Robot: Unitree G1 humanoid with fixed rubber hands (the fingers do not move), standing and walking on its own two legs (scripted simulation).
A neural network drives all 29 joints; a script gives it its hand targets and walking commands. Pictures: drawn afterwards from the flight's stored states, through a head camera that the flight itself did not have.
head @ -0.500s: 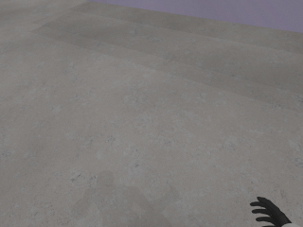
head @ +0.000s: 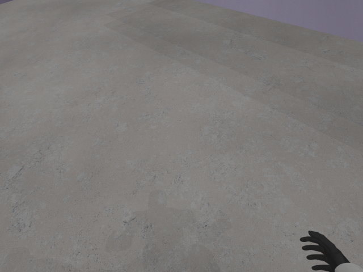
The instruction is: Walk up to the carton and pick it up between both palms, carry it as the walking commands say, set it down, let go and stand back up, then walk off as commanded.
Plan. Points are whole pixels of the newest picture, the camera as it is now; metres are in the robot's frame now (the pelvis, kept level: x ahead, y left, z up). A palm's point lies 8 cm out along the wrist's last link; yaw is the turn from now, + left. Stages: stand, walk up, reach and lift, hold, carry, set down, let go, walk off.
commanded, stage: walk up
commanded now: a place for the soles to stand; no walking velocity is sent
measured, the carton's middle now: out of the picture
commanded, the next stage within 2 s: none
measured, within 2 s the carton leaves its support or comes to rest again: neither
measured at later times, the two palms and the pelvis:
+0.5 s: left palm (25, 251) +0.23 +0.41 -0.06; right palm (252, 159) +0.45 -0.19 -0.10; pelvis +0.24 +0.06 +0.00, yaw +12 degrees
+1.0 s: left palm (25, 178) +0.43 +0.49 -0.05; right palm (202, 104) +0.73 -0.07 -0.10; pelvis +0.49 +0.15 +0.00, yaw +21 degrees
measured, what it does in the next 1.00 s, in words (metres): walks ahead, turning left: left foot, then right foot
